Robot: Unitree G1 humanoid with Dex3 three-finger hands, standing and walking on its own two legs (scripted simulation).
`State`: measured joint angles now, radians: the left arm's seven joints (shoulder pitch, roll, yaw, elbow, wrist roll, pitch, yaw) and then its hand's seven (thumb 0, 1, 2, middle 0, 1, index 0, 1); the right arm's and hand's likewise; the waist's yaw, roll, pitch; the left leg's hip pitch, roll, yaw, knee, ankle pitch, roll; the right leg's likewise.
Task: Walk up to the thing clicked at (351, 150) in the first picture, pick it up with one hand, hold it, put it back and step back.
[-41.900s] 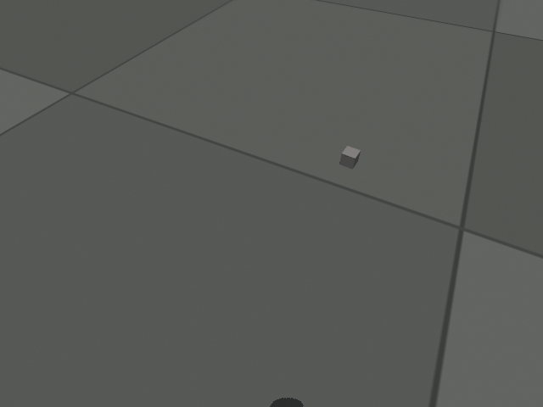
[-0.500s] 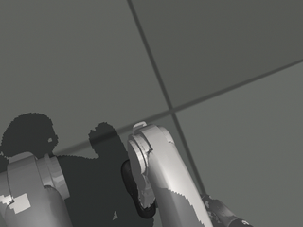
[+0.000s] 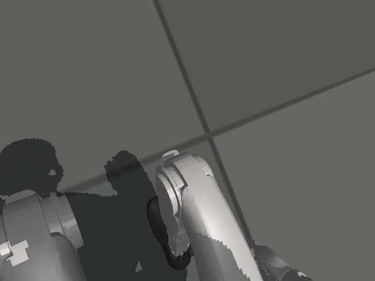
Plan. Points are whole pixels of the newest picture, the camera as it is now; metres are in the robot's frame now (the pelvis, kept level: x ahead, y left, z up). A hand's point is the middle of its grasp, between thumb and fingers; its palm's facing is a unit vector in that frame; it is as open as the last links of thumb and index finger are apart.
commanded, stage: open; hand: left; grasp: from above
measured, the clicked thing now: out of the picture +0.44 +0.34 -0.26
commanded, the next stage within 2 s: withdraw in 0.34 s
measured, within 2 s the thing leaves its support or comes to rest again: neither
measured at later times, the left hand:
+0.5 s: hand out of the picture +0.43 +0.34 -0.22, palm faces -0.44 -0.13 -0.89, open 13.6 cm
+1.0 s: hand out of the picture +0.43 +0.37 -0.05, palm faces -0.40 -0.09 -0.91, open 13.8 cm
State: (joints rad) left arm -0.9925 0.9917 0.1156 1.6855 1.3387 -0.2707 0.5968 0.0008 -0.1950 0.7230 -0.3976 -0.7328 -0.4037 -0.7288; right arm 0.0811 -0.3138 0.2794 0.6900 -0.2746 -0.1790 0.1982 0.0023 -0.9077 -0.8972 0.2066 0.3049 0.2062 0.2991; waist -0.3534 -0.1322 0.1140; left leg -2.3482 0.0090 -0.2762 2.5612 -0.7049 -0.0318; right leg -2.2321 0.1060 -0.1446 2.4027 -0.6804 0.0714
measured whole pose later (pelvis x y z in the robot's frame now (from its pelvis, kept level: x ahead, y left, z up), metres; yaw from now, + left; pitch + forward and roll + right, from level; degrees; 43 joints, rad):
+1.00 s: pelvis +0.00 -0.01 +0.06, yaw +6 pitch +33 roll -9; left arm -0.93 0.75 0.01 1.25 1.13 -0.04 0.22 0.00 -0.46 0.95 -0.14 -0.95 -0.14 -0.95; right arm 0.14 -0.27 0.08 0.70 -0.10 -0.04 0.19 0.00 -0.91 -0.90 0.21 0.30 0.20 0.30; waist -0.21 0.02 -0.10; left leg -2.24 0.01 -0.16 2.33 -0.67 -0.02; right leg -2.15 0.06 -0.07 2.24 -0.69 0.05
